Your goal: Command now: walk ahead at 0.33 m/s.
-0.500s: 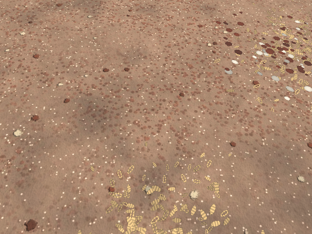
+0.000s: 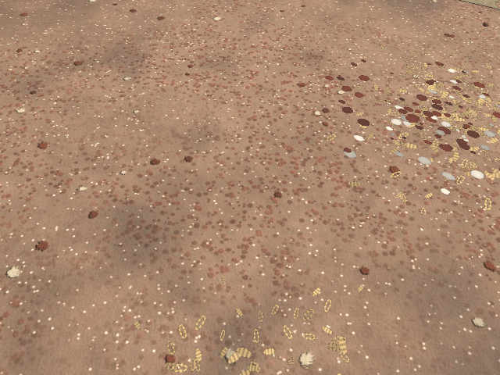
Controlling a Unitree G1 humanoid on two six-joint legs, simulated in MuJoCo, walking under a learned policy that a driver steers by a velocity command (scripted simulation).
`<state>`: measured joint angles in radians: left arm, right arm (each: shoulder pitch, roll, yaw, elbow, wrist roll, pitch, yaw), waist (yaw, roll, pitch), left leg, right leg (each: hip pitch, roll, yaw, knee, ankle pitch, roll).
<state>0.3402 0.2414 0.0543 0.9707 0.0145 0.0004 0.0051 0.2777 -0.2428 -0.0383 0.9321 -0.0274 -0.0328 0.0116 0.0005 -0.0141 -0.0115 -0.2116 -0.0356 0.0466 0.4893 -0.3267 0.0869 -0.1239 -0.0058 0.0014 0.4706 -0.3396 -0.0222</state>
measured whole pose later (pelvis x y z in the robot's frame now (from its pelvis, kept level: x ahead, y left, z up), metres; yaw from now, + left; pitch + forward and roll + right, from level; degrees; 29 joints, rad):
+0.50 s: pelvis +0.22 -0.06 -0.01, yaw +0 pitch +0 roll +1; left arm 0.09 0.23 0.05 0.87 0.03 -0.06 -0.02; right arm 0.39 -0.22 -0.04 1.05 -0.01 -0.07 0.00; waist -0.04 0.02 0.06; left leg -0.16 -0.01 -0.02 0.99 -0.44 0.07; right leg -0.40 0.01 -0.10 0.59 -0.19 -0.09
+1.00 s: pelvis +0.48 -0.05 -0.01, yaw -1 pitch +0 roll -1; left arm 0.41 0.16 0.01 1.07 -0.01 -0.07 0.03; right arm 0.05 -0.18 -0.02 0.94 -0.03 -0.09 0.00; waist 0.05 0.00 0.09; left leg -0.43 -0.03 0.10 0.52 -0.09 0.11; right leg -0.10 0.06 -0.04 0.83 -0.53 -0.05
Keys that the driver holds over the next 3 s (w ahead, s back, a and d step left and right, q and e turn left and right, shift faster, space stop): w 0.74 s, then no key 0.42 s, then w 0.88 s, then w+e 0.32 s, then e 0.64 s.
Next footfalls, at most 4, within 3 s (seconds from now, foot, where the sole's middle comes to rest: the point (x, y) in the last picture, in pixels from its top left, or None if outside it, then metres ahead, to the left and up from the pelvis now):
0.42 right None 0.34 -0.13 -0.77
0.94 left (253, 345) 0.63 0.01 -0.77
1.42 right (319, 367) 0.57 -0.17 -0.77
1.86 left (244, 268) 0.89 0.04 -0.77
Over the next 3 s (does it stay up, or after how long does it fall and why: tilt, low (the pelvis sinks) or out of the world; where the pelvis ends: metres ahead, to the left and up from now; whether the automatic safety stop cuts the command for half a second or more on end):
stays up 1.22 -0.06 0.00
